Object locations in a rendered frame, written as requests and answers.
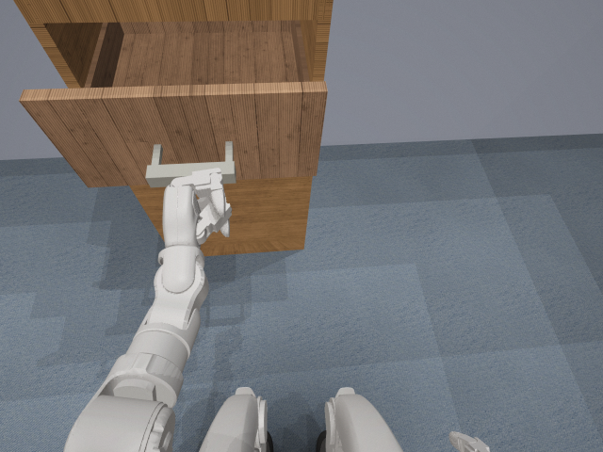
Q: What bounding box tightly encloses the right robot hand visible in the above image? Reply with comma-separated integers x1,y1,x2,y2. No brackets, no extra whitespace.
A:
448,431,490,452

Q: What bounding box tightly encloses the drawer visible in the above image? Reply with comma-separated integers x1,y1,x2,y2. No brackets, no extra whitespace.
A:
19,20,328,187

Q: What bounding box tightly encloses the robot left upper arm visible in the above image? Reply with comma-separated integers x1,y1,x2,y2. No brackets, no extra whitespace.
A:
68,395,175,452

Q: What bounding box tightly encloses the left robot hand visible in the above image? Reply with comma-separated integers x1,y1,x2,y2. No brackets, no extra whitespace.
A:
162,168,232,249

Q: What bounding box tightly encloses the robot left thigh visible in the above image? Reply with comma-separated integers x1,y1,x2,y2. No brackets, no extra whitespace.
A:
199,395,268,452

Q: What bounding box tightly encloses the robot thigh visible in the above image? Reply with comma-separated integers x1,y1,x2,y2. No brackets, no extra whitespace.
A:
199,395,268,452
324,394,403,452

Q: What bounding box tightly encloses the handle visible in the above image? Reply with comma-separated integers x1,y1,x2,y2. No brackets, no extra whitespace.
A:
145,141,236,187

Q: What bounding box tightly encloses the left robot forearm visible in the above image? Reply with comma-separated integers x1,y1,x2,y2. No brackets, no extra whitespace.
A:
63,245,209,452

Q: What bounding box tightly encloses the robot right thigh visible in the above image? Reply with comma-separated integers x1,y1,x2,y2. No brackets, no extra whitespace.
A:
324,394,403,452

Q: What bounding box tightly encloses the cabinet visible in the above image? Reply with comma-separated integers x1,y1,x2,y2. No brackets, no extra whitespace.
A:
13,0,334,256

